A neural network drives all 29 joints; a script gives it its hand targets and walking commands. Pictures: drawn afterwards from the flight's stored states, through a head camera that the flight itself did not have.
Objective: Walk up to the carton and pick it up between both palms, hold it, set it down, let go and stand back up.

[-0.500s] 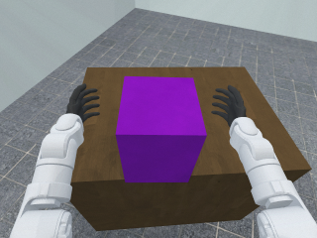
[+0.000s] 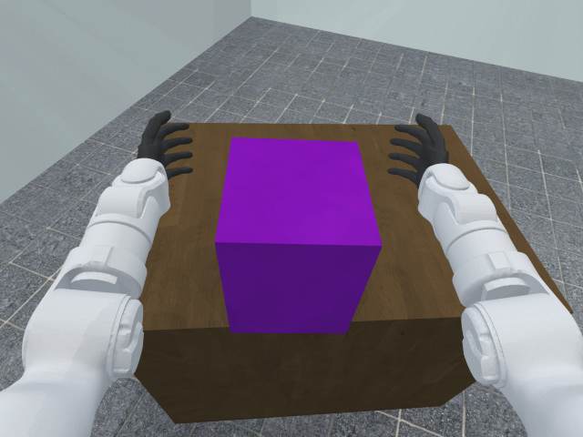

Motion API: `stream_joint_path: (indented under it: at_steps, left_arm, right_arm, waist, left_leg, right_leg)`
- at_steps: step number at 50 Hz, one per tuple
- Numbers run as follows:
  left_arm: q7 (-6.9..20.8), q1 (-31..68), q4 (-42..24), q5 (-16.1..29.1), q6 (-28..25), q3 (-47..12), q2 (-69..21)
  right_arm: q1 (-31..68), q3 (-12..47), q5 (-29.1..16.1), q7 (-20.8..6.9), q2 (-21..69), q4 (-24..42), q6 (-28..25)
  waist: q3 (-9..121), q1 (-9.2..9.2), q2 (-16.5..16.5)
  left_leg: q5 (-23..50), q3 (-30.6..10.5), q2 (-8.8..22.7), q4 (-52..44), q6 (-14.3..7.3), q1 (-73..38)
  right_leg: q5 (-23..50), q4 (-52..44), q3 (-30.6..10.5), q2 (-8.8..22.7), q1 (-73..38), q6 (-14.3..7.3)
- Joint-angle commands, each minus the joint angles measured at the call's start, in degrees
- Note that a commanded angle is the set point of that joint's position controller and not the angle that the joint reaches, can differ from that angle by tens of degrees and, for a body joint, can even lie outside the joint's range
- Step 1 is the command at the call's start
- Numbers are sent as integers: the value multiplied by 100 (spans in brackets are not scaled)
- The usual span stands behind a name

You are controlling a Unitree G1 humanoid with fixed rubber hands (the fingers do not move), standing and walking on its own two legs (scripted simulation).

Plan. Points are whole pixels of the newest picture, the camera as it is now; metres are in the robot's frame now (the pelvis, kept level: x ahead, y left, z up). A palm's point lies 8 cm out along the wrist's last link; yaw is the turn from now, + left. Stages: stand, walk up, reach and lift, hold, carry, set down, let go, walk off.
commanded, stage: reach and lift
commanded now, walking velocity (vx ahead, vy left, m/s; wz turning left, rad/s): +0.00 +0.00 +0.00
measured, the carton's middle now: (291, 240) +0.44 +0.01 +0.02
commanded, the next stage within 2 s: none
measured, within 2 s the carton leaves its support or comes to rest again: neither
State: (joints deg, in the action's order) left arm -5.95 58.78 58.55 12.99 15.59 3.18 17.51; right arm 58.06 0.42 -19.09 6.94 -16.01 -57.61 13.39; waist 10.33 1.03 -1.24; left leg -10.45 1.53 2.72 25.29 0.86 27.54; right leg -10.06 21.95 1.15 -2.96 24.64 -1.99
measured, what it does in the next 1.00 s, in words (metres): stands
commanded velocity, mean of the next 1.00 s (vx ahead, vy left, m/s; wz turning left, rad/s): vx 0.00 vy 0.00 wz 0.00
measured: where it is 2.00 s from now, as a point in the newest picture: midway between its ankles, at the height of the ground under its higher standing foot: outside the picture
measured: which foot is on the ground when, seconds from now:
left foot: down 0.00-1.00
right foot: down 0.00-1.00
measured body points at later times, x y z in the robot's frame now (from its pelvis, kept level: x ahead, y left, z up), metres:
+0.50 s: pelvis -0.01 +0.00 -0.02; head +0.07 +0.02 +0.42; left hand +0.44 +0.20 +0.02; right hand +0.45 -0.17 +0.04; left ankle +0.01 +0.13 -0.74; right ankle -0.01 -0.10 -0.74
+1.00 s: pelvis -0.01 +0.01 -0.02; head +0.08 +0.02 +0.42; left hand +0.44 +0.16 +0.02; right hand +0.45 -0.14 +0.04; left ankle +0.01 +0.13 -0.74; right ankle -0.01 -0.10 -0.74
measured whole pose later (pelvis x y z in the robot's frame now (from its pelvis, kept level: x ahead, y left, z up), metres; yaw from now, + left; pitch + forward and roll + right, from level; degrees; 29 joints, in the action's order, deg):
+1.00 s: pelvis -0.01 +0.01 -0.02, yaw +0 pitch +23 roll -1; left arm -6.7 54.3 75.2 0.4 -16.3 12.1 4.9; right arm 51.5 -13.5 -0.5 7.3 -4.7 -66.9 -11.9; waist 14.2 0.1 0.0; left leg -13.3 0.6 2.2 36.0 0.3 46.0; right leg -13.4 33.5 1.8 -2.3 43.4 -1.5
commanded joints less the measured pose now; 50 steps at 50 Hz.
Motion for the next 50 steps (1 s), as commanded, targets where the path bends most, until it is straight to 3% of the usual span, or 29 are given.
stream_joint_path:
  at_steps: [1,3,7,12,15,21,25,29,36,45,48,50]
  left_arm:
    - [134,2635,-878,-376,-775,309,659]
    - [200,2415,-602,-512,-1064,405,585]
    - [142,2684,-522,-570,-1770,394,556]
    - [-2,3073,-541,-369,-2524,142,473]
    - [-50,3178,-446,-222,-2871,21,388]
    - [22,3054,463,-150,-3375,-11,325]
    - [35,3051,787,-72,-3602,-41,312]
    - [62,3001,998,-138,-3611,-33,195]
    - [9,2992,803,-417,-3569,147,-33]
    - [13,3013,493,-1072,-3591,631,-591]
    - [56,3091,251,-1520,-3610,895,-1086]
    - [211,3297,248,-1957,-3609,945,-1963]
  right_arm:
    - [2463,-295,220,54,-630,800,-697]
    - [2324,-333,364,76,-468,689,-920]
    - [2417,-626,684,63,-438,791,-1448]
    - [2612,-917,1008,7,-501,1235,-2094]
    - [2627,-852,1045,-34,-546,1337,-2342]
    - [2463,-469,804,-109,-410,578,-2559]
    - [2512,-300,649,-137,-393,505,-2699]
    - [2521,-277,628,-163,-445,197,-2808]
    - [2639,-376,731,-185,-245,169,-2885]
    - [2613,-978,1612,-122,471,301,-2892]
    - [2610,-1334,2187,-153,1120,519,-2940]
    - [2683,-1473,2779,-343,2194,509,-2989]
  waist:
    - [3593,-2,313]
    - [3293,-18,237]
    - [3521,-7,390]
    - [4757,53,699]
    - [5339,60,588]
    - [5234,23,351]
    - [5497,-31,216]
    - [5334,-55,291]
    - [5322,-146,304]
    - [5024,-81,183]
    - [5104,-63,179]
    - [4911,-54,261]
  left_leg:
    - [2511,-154,-252,270,147,-2249]
    - [2309,-137,-275,215,128,-1953]
    - [2108,-79,-261,247,222,-1863]
    - [2558,-47,-189,731,373,-2011]
    - [2704,-35,-149,957,423,-1924]
    - [2198,-17,-152,1067,322,-904]
    - [2040,-25,-164,1172,265,-498]
    - [2247,-30,-152,1360,355,-683]
    - [2482,-43,-152,1423,376,-782]
    - [2348,4,-207,1204,346,-796]
    - [2209,67,-232,1010,291,-776]
    - [2160,101,-231,881,295,-942]
  right_leg:
    - [3437,195,-67,70,-1501,420]
    - [3290,209,-72,100,-1532,435]
    - [2690,197,9,71,-1139,384]
    - [2774,450,104,50,-572,261]
    - [2926,659,152,49,-467,250]
    - [3007,1091,16,190,-589,362]
    - [2995,1320,-44,217,-616,386]
    - [2850,1383,-10,162,-270,349]
    - [2769,1363,20,103,-113,335]
    - [2825,1180,-15,126,-487,367]
    - [2852,1107,7,145,-869,373]
    - [2759,996,78,150,-907,343]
